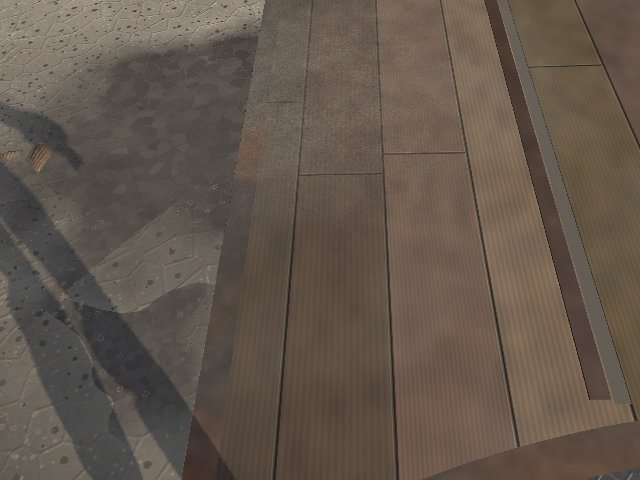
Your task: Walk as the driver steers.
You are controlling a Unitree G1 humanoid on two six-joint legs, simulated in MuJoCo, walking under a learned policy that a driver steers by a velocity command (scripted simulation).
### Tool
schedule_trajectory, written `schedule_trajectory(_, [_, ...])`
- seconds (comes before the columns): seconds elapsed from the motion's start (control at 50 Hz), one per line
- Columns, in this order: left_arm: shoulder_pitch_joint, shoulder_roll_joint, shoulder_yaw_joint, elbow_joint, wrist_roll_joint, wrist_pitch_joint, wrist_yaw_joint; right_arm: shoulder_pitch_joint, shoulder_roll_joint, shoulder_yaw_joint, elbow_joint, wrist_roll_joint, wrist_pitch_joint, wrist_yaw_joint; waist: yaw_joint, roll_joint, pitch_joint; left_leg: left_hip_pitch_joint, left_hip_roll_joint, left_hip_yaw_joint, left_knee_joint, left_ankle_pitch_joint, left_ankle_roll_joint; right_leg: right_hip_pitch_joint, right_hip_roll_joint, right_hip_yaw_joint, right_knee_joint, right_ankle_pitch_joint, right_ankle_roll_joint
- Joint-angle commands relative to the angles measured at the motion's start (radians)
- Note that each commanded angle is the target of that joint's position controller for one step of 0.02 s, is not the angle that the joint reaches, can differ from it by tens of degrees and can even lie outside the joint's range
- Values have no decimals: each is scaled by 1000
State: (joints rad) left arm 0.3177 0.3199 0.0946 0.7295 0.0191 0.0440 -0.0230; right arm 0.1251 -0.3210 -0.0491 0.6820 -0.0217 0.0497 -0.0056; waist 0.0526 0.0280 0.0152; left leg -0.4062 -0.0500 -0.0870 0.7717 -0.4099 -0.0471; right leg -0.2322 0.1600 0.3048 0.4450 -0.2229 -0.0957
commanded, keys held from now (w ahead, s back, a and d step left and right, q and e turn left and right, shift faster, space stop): w+e+shift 0.72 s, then e+shift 0.28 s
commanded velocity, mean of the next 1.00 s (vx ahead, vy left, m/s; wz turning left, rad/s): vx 0.74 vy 0.00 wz -0.98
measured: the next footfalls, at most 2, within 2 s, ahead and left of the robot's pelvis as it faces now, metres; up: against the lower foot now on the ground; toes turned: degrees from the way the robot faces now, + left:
left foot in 0.08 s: +0.06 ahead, +0.13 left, +0.00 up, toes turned -11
right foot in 0.56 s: +0.36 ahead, -0.24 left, +0.00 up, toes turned -36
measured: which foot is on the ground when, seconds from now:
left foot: up 0.00-0.06, down 0.08-0.54, up 0.56-0.96, down 0.98-1.00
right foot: down 0.00-0.08, up 0.10-0.54, down 0.56-0.94, up 0.96-1.00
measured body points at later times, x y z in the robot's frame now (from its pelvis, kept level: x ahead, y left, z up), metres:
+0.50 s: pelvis +0.20 -0.07 -0.04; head +0.24 -0.08 +0.41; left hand +0.54 +0.02 -0.09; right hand +0.01 -0.29 -0.15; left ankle +0.03 +0.14 -0.74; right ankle +0.30 -0.23 -0.70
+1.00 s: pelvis +0.54 -0.36 -0.04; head +0.58 -0.40 +0.41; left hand +0.80 -0.17 -0.15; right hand +0.49 -0.68 -0.11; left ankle +0.73 -0.43 -0.75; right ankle +0.35 -0.23 -0.68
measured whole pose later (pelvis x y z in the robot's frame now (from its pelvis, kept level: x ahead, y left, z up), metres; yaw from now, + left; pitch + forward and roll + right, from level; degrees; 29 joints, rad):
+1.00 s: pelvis +0.54 -0.36 -0.04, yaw -57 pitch +1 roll -1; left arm 0.42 0.36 0.09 0.81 -0.02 -0.03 0.01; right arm 0.04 -0.28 0.02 0.59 -0.05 -0.07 -0.01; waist 0.09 0.02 0.11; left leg -0.53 0.01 -0.01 0.53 0.00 0.01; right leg -0.09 0.23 0.21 0.98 -0.55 -0.07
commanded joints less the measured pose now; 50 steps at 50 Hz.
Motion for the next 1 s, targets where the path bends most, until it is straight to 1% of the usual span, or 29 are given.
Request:
schedule_trajectory(0.02, [-60, 174, 44, -81, 7, -23, -8, -94, -73, -15, -98, 15, -46, -4, -15, -160, -6, 22, -21, -14, -161, -5, 6, -8, -212, 376, -163, -373, -135])
schedule_trajectory(0.06, [-200, 156, 39, -121, 2, -28, -9, 78, -70, -20, -48, 35, -62, -26, -143, -115, 0, 397, -12, 12, -410, 145, 31, -279, -128, 301, -82, -359, -54])
schedule_trajectory(0.08, [-201, 109, 27, -125, -5, -39, -4, 178, -136, -39, -21, 28, -71, -43, -181, -19, -24, 634, 83, -35, -457, 125, 46, -476, -43, 177, 89, -423, 15])
schedule_trajectory(0.1, [-156, 12, -3, -145, -17, -51, 0, 228, -228, -52, -34, 7, -81, -52, -175, 185, -105, 706, 377, -360, -560, -237, 92, -564, 46, -37, 420, -415, 45])
schedule_trajectory(0.12, [-226, 58, -6, -187, -3, -57, 1, 145, -274, -65, -38, -21, -82, -50, -135, 146, -27, 555, 491, -605, -626, -410, 161, -687, -29, -86, 547, -242, 51])
schedule_trajectory(0.14, [-285, 112, 6, -189, 22, -58, -9, 117, -166, -38, -46, -18, -84, -37, -123, -2, 70, 442, 411, -412, -582, -272, 122, -636, -96, -76, 585, -146, 52])
schedule_trajectory(0.16, [-242, 89, 3, -179, 10, -52, -23, 94, -175, -41, -51, -13, -85, -35, -98, 130, 11, 458, 416, -437, -602, -301, 150, -668, -104, -126, 642, -114, 63])
schedule_trajectory(0.2, [-196, 123, 12, -147, 28, -37, -56, 88, -133, -26, -49, -6, -97, -29, -80, 100, 14, 416, 323, -244, -618, -186, 137, -652, -142, -179, 764, -21, 83])
schedule_trajectory(0.22, [-201, 106, 3, -150, 20, -32, -66, 116, -119, -23, -38, -8, -106, -19, -84, 78, 30, 396, 302, -170, -626, -117, 135, -659, -162, -194, 798, 8, 83])
schedule_trajectory(0.34, [-350, 75, -21, -203, 21, -29, -82, 283, -104, -26, 42, -14, -146, 4, -128, 52, 117, 436, 299, 65, -664, 71, 128, -776, -206, -237, 802, 107, 63])
schedule_trajectory(0.44, [-525, 26, -59, -260, 20, -37, -105, 373, -102, -25, 117, -24, -153, -6, -164, 50, 192, 496, 300, 261, -701, 396, 110, -695, -226, -411, 517, 66, -1])
schedule_trajectory(0.46, [-532, 11, -68, -265, 17, -39, -104, 377, -109, -25, 130, -27, -150, -10, -152, 51, 187, 508, 299, 310, -668, 601, 101, -631, -210, -449, 449, 32, -29])
schedule_trajectory(0.5, [-449, 13, -69, -240, 13, -39, -85, 372, -148, -29, 144, -22, -140, -19, -80, 89, 90, 519, 308, 372, -499, 1307, 90, -391, -104, -539, 375, -39, -83])
schedule_trajectory(0.54, [-131, 88, -33, -158, 6, -46, -61, 339, -226, -46, 131, -18, -114, -24, 89, 138, -105, 470, 360, 358, -92, 1583, 110, -26, -20, -511, 352, -147, -134])
schedule_trajectory(0.56, [106, 149, 2, -81, 10, -54, -39, 293, -231, -46, 110, -14, -112, -16, 198, 111, -211, 268, 348, 346, 222, 1396, 99, 316, -11, -420, 243, -126, -168])
schedule_trajectory(0.58, [46, 241, 34, -60, 12, -45, -16, 352, -95, -16, 77, -21, -116, 10, 69, -112, -228, -133, 208, 319, 547, 272, 60, 600, -213, -80, 148, -326, -206])
schedule_trajectory(0.6, [58, 322, 55, -100, 4, -30, -10, 251, -99, -12, -32, -8, -139, 19, 75, -182, -350, -386, 54, 186, 832, -59, 19, 722, -410, 465, -43, -425, -327])
schedule_trajectory(0.62, [117, 301, 54, -75, 8, -27, 1, 86, -144, -18, -82, -9, -159, 19, 118, -29, -289, -482, 101, 38, 820, 77, 36, 683, -388, 457, -121, -311, -293])
schedule_trajectory(0.64, [106, 280, 50, -41, 1, -38, 11, 91, -110, -3, -89, -1, -169, 15, 68, -14, -158, -472, 138, 41, 743, 106, 39, 537, -383, 376, -155, -179, -275])
schedule_trajectory(0.66, [67, 237, 39, -37, 5, -53, 18, 117, -103, 3, -69, -12, -168, 11, 8, 52, -62, -406, 179, 43, 643, 107, 35, 364, -338, 267, -167, -77, -245])
schedule_trajectory(0.7, [-16, 176, 10, -47, -4, -78, 28, 199, -91, 8, -47, -49, -127, 14, -91, 25, 2, -286, 209, 35, 557, 43, 9, 137, -254, 142, -180, 47, -247])
schedule_trajectory(0.72, [-18, 148, -1, -45, -14, -91, 26, 200, -88, 8, -49, -57, -106, 17, -105, 9, 17, -271, 218, 39, 512, 3, -9, 74, -229, 120, -196, 54, -256])
schedule_trajectory(0.78, [-8, 152, -5, -29, -16, -116, 22, 39, -60, 19, -116, -45, -90, 21, -99, -3, 124, -229, 182, 127, 297, 110, -43, -101, -159, 27, -212, 573, -220])
schedule_trajectory(0.86, [75, 154, 8, 24, -28, -95, 20, -51, -14, 44, -136, -20, -106, 24, -28, -58, 34, -28, 36, 176, -53, 466, 14, -74, -69, -42, -78, 853, -84])
schedule_trajectory(0.88, [89, 155, 9, 34, -32, -91, 24, -61, -17, 45, -140, -12, -108, 20, -14, -77, 8, 49, 1, 171, -118, 512, 27, -63, -67, -18, -49, 851, -51])
schedule_trajectory(0.92, [56, 179, 19, 26, -32, -92, 36, 27, -74, 26, -120, -7, -107, -3, -62, -102, -61, 252, -40, 112, -213, 540, 42, -40, -69, 59, 103, 869, 14])
schedule_trajectory(0.96, [-58, 193, 25, -12, -31, -104, 32, 310, -163, -8, -39, -6, -120, -29, -236, -61, -172, 531, 49, 40, -356, 716, 58, -49, -18, 20, 510, 657, 68])
schedule_trajectory(0.98, [-17, 60, -1, -34, -39, -96, 37, 379, -191, -12, -17, -24, -129, -34, -207, 111, -247, 730, 327, -130, -254, 1183, 118, -216, 78, -105, 867, -396, 81])
schedule_trajectory(1.0, [174, 58, -9, -52, -59, -81, 61, 380, -177, -4, -61, -52, -122, -14, -98, 128, -437, 872, 612, -358, -84, 1610, 211, -334, 38, -137, 1095, -535, 88])
Keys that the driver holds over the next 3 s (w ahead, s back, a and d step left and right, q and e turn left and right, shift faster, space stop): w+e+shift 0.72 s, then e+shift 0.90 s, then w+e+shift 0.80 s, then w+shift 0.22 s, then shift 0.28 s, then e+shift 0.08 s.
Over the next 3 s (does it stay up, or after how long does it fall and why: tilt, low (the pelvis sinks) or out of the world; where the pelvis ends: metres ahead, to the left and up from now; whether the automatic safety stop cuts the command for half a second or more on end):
stays up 0.03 -1.11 0.00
